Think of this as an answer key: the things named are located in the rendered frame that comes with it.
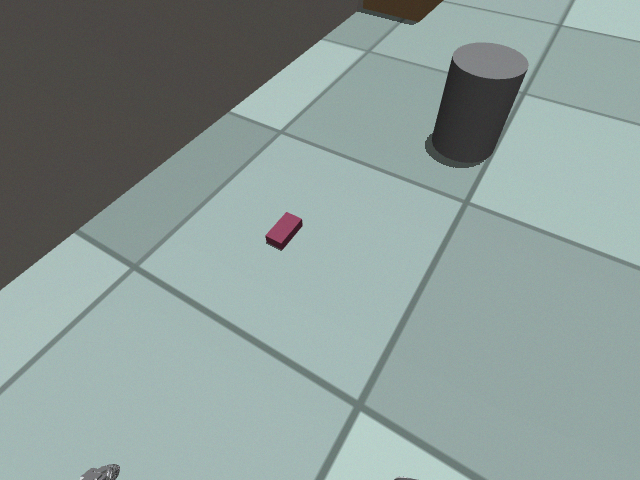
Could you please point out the left robot hand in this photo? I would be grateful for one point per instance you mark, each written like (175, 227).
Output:
(108, 472)

